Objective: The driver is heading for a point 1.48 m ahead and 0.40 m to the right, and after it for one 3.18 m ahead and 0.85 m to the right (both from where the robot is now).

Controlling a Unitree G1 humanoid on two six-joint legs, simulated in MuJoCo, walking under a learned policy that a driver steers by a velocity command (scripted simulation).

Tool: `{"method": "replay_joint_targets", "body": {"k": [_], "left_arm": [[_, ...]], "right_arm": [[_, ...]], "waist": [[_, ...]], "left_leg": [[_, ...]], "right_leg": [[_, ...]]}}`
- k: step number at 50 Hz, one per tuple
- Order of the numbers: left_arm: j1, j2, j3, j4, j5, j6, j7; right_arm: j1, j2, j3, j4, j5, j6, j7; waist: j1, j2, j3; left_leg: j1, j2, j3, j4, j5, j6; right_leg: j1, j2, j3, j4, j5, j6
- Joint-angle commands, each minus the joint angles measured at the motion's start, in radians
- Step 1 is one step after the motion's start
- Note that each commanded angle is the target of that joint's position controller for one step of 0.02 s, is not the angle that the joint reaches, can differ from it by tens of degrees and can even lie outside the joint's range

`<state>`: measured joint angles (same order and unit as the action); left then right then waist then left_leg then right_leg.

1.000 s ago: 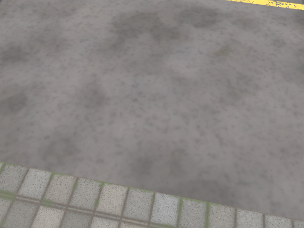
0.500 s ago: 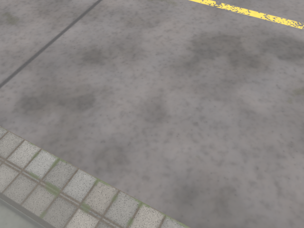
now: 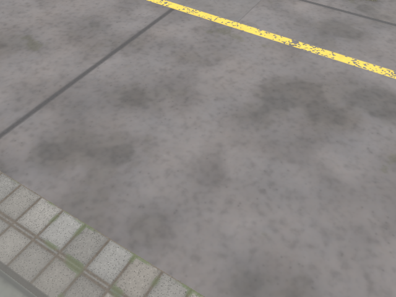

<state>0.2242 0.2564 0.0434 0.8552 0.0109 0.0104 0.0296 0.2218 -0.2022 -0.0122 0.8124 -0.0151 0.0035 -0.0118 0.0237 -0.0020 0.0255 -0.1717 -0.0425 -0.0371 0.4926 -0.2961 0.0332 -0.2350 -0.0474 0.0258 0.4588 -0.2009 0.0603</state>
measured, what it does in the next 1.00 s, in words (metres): walks ahead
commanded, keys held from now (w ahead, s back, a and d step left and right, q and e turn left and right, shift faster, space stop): no key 0.62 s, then w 0.38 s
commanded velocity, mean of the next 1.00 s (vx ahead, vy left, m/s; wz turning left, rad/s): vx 0.10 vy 0.00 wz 0.01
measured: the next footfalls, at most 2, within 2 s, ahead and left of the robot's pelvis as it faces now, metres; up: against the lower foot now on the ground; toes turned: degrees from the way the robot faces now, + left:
left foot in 1.36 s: +0.44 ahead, +0.06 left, +0.00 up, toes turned +0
right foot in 1.96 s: +0.77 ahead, -0.26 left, -0.18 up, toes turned -4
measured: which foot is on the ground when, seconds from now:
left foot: down 0.00-0.90, up 0.92-1.00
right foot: down 0.00-1.00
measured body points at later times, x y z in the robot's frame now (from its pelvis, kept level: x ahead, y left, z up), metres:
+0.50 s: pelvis +0.01 -0.01 +0.00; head +0.02 +0.00 +0.45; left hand +0.05 +0.25 -0.15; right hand +0.04 -0.25 -0.15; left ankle -0.02 +0.10 -0.74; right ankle +0.03 -0.16 -0.74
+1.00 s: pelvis +0.09 -0.06 +0.00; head +0.09 -0.09 +0.45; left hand +0.09 +0.20 -0.14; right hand +0.10 -0.33 -0.16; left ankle +0.01 +0.08 -0.66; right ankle +0.06 -0.15 -0.74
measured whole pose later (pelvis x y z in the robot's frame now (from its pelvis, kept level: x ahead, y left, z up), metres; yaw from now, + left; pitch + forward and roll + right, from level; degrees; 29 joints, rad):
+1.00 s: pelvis +0.09 -0.06 +0.00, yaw -1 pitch +0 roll +1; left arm 0.34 0.21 0.05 1.07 -0.01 -0.10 -0.01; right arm 0.35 -0.25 -0.05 1.02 0.04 -0.06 -0.01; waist 0.02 0.04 -0.01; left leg -0.36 0.00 -0.05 1.08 -0.39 0.05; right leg -0.21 0.01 -0.05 0.54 -0.33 -0.05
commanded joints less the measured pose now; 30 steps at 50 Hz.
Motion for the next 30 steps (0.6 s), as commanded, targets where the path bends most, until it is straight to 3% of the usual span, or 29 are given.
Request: {"method": "replay_joint_targets", "body": {"k": [1, 14, 30], "left_arm": [[-0.001, 0.099, 0.022, -0.024, -0.002, -0.012, 0.011], [0.025, 0.089, 0.023, 0.086, -0.011, 0.0, 0.027], [0.051, 0.055, 0.014, 0.184, -0.014, 0.009, 0.029]], "right_arm": [[0.017, -0.118, -0.034, -0.023, 0.004, -0.009, -0.006], [0.065, -0.11, -0.038, 0.108, 0.01, -0.005, -0.015], [0.125, -0.083, -0.023, 0.217, 0.01, -0.005, -0.023]], "waist": [[-0.009, 0.003, -0.014], [-0.009, 0.01, -0.004], [-0.013, 0.005, 0.03]], "left_leg": [[-0.059, 0.092, -0.097, -0.128, 0.154, 0.025], [-0.043, 0.066, -0.054, -0.122, 0.226, 0.007], [-0.053, 0.055, -0.034, -0.137, 0.175, -0.005]], "right_leg": [[0.063, -0.018, 0.02, -0.034, 0.134, -0.011], [0.082, -0.01, 0.006, -0.031, 0.157, -0.026], [0.073, 0.004, -0.002, -0.047, 0.125, -0.032]]}}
